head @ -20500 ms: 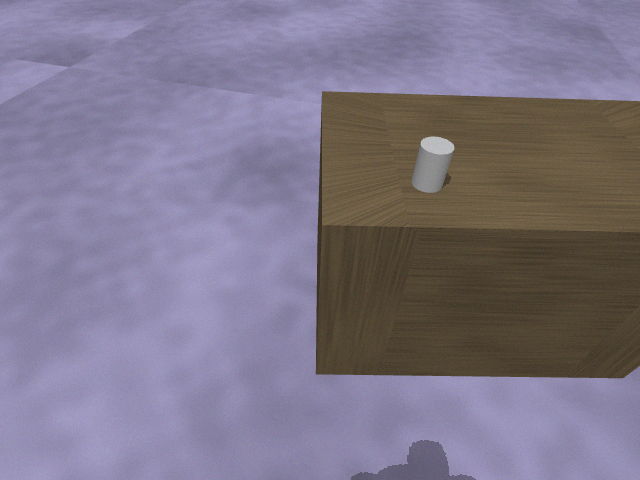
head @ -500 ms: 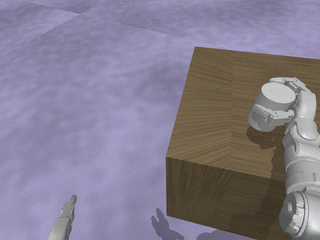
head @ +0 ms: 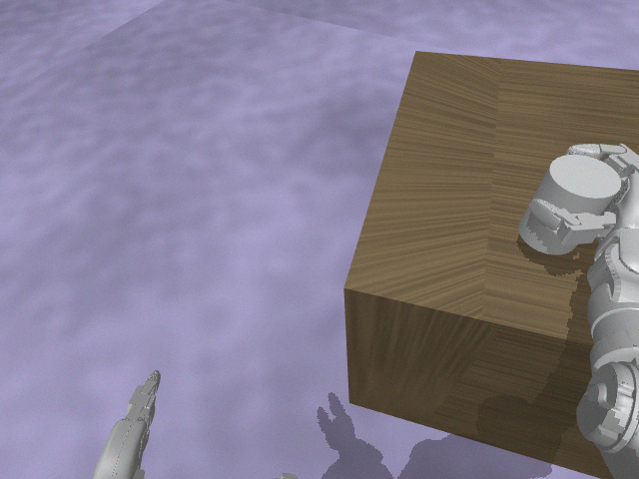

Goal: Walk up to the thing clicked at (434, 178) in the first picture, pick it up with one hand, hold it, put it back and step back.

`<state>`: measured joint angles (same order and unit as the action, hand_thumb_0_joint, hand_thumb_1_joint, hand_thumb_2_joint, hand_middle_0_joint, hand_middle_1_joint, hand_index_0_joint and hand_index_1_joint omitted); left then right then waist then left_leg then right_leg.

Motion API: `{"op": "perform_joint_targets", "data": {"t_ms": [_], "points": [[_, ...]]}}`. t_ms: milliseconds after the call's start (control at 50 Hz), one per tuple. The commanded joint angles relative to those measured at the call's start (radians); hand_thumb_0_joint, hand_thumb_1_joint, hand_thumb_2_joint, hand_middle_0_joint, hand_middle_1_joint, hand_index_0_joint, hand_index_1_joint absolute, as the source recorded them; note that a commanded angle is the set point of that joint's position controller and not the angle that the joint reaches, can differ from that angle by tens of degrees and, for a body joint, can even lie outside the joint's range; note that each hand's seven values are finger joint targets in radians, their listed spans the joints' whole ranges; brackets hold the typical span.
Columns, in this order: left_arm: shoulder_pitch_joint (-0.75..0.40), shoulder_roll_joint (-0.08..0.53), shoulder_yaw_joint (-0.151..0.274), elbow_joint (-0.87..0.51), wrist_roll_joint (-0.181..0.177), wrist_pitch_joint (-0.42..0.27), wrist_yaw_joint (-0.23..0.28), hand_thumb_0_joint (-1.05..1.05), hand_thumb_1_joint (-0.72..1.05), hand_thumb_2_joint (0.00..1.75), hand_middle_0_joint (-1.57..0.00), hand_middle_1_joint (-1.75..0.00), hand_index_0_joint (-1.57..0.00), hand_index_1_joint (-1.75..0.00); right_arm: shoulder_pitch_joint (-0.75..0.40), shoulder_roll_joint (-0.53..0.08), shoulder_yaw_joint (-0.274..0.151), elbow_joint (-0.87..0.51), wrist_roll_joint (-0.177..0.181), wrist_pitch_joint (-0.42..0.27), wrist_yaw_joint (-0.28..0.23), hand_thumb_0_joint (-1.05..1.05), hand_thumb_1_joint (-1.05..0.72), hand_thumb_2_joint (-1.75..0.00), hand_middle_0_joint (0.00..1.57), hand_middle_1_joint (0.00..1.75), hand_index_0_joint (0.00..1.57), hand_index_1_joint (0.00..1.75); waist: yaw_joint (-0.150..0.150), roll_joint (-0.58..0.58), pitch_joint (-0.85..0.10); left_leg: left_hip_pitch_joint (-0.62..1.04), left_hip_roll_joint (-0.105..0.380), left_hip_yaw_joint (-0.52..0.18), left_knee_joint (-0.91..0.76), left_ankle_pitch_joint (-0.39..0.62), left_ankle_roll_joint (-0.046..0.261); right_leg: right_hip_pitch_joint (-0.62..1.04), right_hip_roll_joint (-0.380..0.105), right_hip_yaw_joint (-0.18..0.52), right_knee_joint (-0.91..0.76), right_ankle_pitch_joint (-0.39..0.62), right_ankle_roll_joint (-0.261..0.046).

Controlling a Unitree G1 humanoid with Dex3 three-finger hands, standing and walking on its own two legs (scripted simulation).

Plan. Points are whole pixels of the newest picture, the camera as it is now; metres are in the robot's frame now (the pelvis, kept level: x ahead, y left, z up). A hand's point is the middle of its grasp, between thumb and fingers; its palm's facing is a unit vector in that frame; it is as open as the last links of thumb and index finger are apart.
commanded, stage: lower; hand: right
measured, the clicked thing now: (564, 206) +0.50 -0.22 +0.07
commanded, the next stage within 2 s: loosen in 0.70 s
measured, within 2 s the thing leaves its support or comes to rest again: rests again in 0.52 s
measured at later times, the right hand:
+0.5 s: hand (560, 207) +0.52 -0.22 +0.05, palm faces +0.24 +0.97 +0.01, open 10.6 cm
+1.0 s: hand (561, 213) +0.51 -0.23 +0.04, palm faces +0.25 +0.97 +0.00, open 10.4 cm
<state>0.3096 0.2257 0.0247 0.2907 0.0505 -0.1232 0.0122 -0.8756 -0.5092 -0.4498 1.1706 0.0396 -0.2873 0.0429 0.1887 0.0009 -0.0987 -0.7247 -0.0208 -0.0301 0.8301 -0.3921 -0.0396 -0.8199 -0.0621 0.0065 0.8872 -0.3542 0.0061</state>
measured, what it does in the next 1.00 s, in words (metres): stands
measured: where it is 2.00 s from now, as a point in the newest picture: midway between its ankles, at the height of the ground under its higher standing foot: outside the picture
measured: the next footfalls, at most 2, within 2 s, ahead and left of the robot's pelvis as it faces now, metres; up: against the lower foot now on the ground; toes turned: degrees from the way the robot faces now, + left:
none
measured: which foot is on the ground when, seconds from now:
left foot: down 0.00-1.00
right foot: down 0.00-1.00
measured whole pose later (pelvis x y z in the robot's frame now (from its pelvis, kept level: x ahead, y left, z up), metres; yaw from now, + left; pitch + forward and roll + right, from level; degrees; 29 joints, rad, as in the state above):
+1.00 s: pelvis +0.00 +0.00 -0.03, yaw +0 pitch +21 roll +4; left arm 0.36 0.24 0.04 0.08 0.07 -0.03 -0.03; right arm -0.88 -0.55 -0.51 1.18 0.00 -0.36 0.04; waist 0.23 -0.01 -0.14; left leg -0.91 -0.04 -0.01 1.01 -0.47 -0.04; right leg -1.02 -0.07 0.04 1.08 -0.43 0.01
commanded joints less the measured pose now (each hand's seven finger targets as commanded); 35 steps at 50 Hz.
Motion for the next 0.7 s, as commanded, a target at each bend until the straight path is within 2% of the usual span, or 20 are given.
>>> {"op": "perform_joint_targets", "data": {"t_ms": [0, 20, 40, 80, 120, 140, 180, 200, 240, 280, 300, 320, 360, 400, 420, 480, 520, 580, 640, 680], "points": [[-0.082, 0.167, 0.068, -0.243, -0.002, -0.057, 0.015, 0.00, -0.55, 0.07, -0.05, -0.05, -0.04, -0.05, -0.649, -0.343, -0.050, -0.398, 0.007, -0.135, -0.001, 0.00, -0.12, -1.32, 1.27, 1.44, 1.32, 1.44, -0.018, -0.230, -0.642, 0.055, -0.031, 0.057, -0.054, 0.299, 0.043, 0.514, 0.009, 0.020, -0.043, 0.361, -0.002], [-0.061, 0.160, 0.065, -0.232, 0.001, -0.054, 0.015, 0.00, -0.56, 0.07, -0.05, -0.05, -0.04, -0.05, -0.666, -0.336, -0.035, -0.393, -0.001, -0.135, -0.005, 0.00, -0.14, -1.34, 1.28, 1.46, 1.33, 1.46, -0.018, -0.256, -0.646, 0.049, -0.032, 0.057, -0.041, 0.302, 0.047, 0.519, 0.008, 0.018, -0.037, 0.365, 0.001], [0.007, 0.148, 0.062, -0.160, 0.004, -0.046, 0.010, 0.00, -0.55, 0.07, -0.04, -0.05, -0.04, -0.05, -0.579, -0.260, -0.005, -0.264, 0.004, -0.125, -0.003, 0.00, -0.14, -1.34, 1.29, 1.46, 1.34, 1.46, -0.001, -0.228, -0.537, 0.014, -0.037, 0.063, -0.043, 0.270, 0.048, 0.455, 0.010, 0.019, -0.040, 0.316, 0.001], [0.033, 0.140, 0.056, -0.134, 0.001, -0.037, 0.003, 0.00, -0.55, 0.07, -0.05, -0.05, -0.04, -0.05, -0.446, -0.225, -0.015, -0.148, 0.003, -0.116, -0.004, 0.00, -0.13, -1.33, 1.27, 1.45, 1.32, 1.45, 0.005, -0.156, -0.421, -0.005, -0.039, 0.064, -0.049, 0.251, 0.045, 0.359, 0.015, 0.021, -0.043, 0.262, -0.006], [-0.074, 0.185, 0.082, -0.294, 0.006, -0.047, 0.009, 0.00, -0.55, 0.06, -0.05, -0.05, -0.04, -0.05, -0.624, -0.370, -0.067, -0.370, -0.010, -0.151, -0.010, 0.00, -0.13, -1.33, 1.28, 1.46, 1.33, 1.46, -0.006, -0.242, -0.660, 0.059, -0.033, 0.056, -0.030, 0.302, 0.045, 0.466, 0.012, 0.018, -0.023, 0.327, -0.003], [-0.017, 0.185, 0.090, -0.257, 0.010, -0.039, 0.010, 0.00, -0.55, 0.07, -0.05, -0.05, -0.04, -0.05, -0.619, -0.341, -0.043, -0.336, -0.017, -0.144, -0.011, 0.00, -0.14, -1.34, 1.28, 1.46, 1.33, 1.46, 0.000, -0.244, -0.634, 0.040, -0.037, 0.058, -0.023, 0.301, 0.048, 0.460, 0.012, 0.015, -0.017, 0.328, -0.004], [0.090, 0.143, 0.075, -0.133, 0.006, -0.022, -0.003, 0.00, -0.55, 0.06, -0.05, -0.05, -0.04, -0.05, -0.438, -0.220, -0.006, -0.131, -0.007, -0.122, -0.003, 0.00, -0.14, -1.35, 1.30, 1.48, 1.35, 1.48, 0.012, -0.197, -0.424, -0.019, -0.038, 0.061, -0.021, 0.268, 0.048, 0.343, 0.019, 0.013, -0.014, 0.280, -0.007], [0.049, 0.155, 0.082, -0.178, 0.004, -0.026, -0.002, 0.00, -0.55, 0.06, -0.05, -0.05, -0.04, -0.05, -0.449, -0.232, -0.021, -0.151, -0.007, -0.127, -0.003, 0.00, -0.12, -1.35, 1.28, 1.47, 1.34, 1.47, 0.027, -0.150, -0.446, -0.003, -0.037, 0.059, -0.024, 0.284, 0.040, 0.325, 0.018, 0.017, 0.000, 0.268, -0.016], [-0.083, 0.222, 0.126, -0.367, 0.002, -0.040, 0.009, 0.00, -0.55, 0.06, -0.04, -0.04, -0.04, -0.05, -0.599, -0.388, -0.094, -0.367, -0.014, -0.151, -0.011, 0.00, -0.13, -1.32, 1.27, 1.45, 1.32, 1.45, 0.008, -0.182, -0.676, 0.089, -0.031, 0.050, -0.009, 0.343, 0.035, 0.402, 0.016, 0.013, 0.018, 0.312, -0.020], [0.081, 0.181, 0.108, -0.209, 0.009, -0.021, 0.004, 0.00, -0.55, 0.07, -0.04, -0.05, -0.04, -0.05, -0.468, -0.221, -0.014, -0.162, -0.006, -0.126, -0.001, 0.00, -0.15, -1.34, 1.29, 1.47, 1.34, 1.47, 0.039, -0.160, -0.463, -0.009, -0.040, 0.062, -0.010, 0.285, 0.042, 0.326, 0.017, 0.011, 0.009, 0.252, -0.015], [0.093, 0.162, 0.096, -0.191, 0.003, -0.017, -0.003, 0.00, -0.55, 0.06, -0.05, -0.05, -0.04, -0.05, -0.430, -0.209, -0.015, -0.148, -0.003, -0.128, 0.002, 0.00, -0.15, -1.34, 1.29, 1.46, 1.34, 1.46, 0.030, -0.154, -0.427, -0.027, -0.040, 0.065, -0.003, 0.263, 0.043, 0.306, 0.017, 0.020, 0.002, 0.244, -0.012], [0.039, 0.147, 0.074, -0.248, 0.001, -0.023, -0.005, 0.00, -0.55, 0.06, -0.05, -0.05, -0.04, -0.05, -0.473, -0.219, -0.017, -0.187, -0.003, -0.139, 0.005, 0.00, -0.15, -1.33, 1.28, 1.45, 1.33, 1.45, 0.032, -0.162, -0.471, -0.019, -0.039, 0.063, -0.005, 0.275, 0.040, 0.323, 0.016, 0.024, 0.013, 0.264, -0.015], [-0.049, 0.187, 0.099, -0.370, 0.005, -0.031, 0.004, 0.00, -0.56, 0.07, -0.04, -0.04, -0.04, -0.05, -0.595, -0.361, -0.074, -0.357, -0.019, -0.162, -0.003, 0.00, -0.17, -1.32, 1.28, 1.45, 1.33, 1.45, 0.007, -0.211, -0.669, 0.037, -0.034, 0.055, 0.017, 0.330, 0.042, 0.409, 0.015, 0.017, 0.035, 0.336, -0.013], [0.112, 0.148, 0.088, -0.191, 0.009, -0.008, -0.004, 0.00, -0.55, 0.07, -0.04, -0.05, -0.04, -0.05, -0.457, -0.235, -0.020, -0.171, -0.011, -0.141, 0.008, 0.00, -0.13, -1.34, 1.29, 1.47, 1.34, 1.47, 0.037, -0.192, -0.465, -0.039, -0.035, 0.052, 0.020, 0.321, 0.037, 0.308, 0.018, 0.009, 0.052, 0.295, -0.019], [0.121, 0.150, 0.091, -0.180, 0.005, -0.006, -0.008, 0.00, -0.55, 0.07, -0.05, -0.05, -0.04, -0.05, -0.418, -0.243, -0.037, -0.150, -0.008, -0.136, 0.011, 0.00, -0.14, -1.33, 1.28, 1.45, 1.33, 1.45, 0.035, -0.164, -0.428, -0.041, -0.036, 0.054, 0.014, 0.306, 0.038, 0.279, 0.021, 0.014, 0.046, 0.276, -0.018], [-0.007, 0.182, 0.100, -0.340, 0.008, -0.015, -0.004, 0.00, -0.55, 0.06, -0.04, -0.04, -0.04, -0.05, -0.570, -0.354, -0.075, -0.363, -0.017, -0.163, 0.009, 0.00, -0.17, -1.34, 1.29, 1.46, 1.34, 1.46, 0.009, -0.256, -0.661, 0.011, -0.032, 0.050, 0.037, 0.345, 0.041, 0.407, 0.015, 0.014, 0.062, 0.361, -0.013], [0.104, 0.153, 0.086, -0.206, 0.013, 0.006, -0.012, 0.00, -0.55, 0.07, -0.04, -0.05, -0.04, -0.05, -0.433, -0.239, -0.032, -0.198, -0.009, -0.146, 0.018, 0.00, -0.18, -1.35, 1.31, 1.47, 1.35, 1.48, 0.026, -0.237, -0.503, -0.062, -0.040, 0.061, 0.050, 0.318, 0.046, 0.337, 0.014, 0.018, 0.062, 0.365, -0.005], [-0.022, 0.222, 0.142, -0.367, 0.009, -0.001, -0.004, 0.00, -0.55, 0.06, -0.04, -0.04, -0.04, -0.05, -0.533, -0.364, -0.106, -0.364, -0.009, -0.171, 0.005, 0.00, -0.18, -1.34, 1.30, 1.47, 1.35, 1.47, 0.020, -0.248, -0.686, 0.000, -0.037, 0.063, 0.056, 0.364, 0.042, 0.419, 0.008, 0.029, 0.078, 0.438, -0.006], [0.089, 0.180, 0.121, -0.254, 0.008, 0.022, -0.012, 0.00, -0.55, 0.06, -0.04, -0.05, -0.04, -0.05, -0.420, -0.237, -0.047, -0.192, -0.008, -0.148, 0.004, 0.00, -0.16, -1.35, 1.30, 1.47, 1.35, 1.47, 0.045, -0.189, -0.506, -0.041, -0.041, 0.064, 0.051, 0.330, 0.039, 0.299, 0.014, 0.021, 0.079, 0.333, -0.015], [-0.016, 0.184, 0.106, -0.369, 0.004, 0.011, -0.013, 0.00, -0.56, 0.06, -0.04, -0.04, -0.04, -0.05, -0.483, -0.281, -0.068, -0.296, -0.010, -0.167, 0.001, 0.00, -0.16, -1.34, 1.30, 1.47, 1.34, 1.47, 0.033, -0.188, -0.603, -0.009, -0.040, 0.064, 0.056, 0.340, 0.038, 0.323, 0.011, 0.029, 0.077, 0.345, -0.016]]}}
